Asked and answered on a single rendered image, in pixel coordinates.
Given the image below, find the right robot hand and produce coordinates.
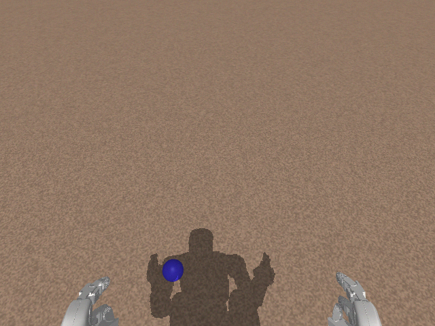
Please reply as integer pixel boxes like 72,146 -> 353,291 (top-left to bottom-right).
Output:
328,272 -> 382,326

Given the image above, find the ball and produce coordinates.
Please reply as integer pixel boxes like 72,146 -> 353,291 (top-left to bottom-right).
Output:
162,259 -> 184,282

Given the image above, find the left robot hand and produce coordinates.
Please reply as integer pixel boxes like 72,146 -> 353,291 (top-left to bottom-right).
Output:
60,276 -> 119,326

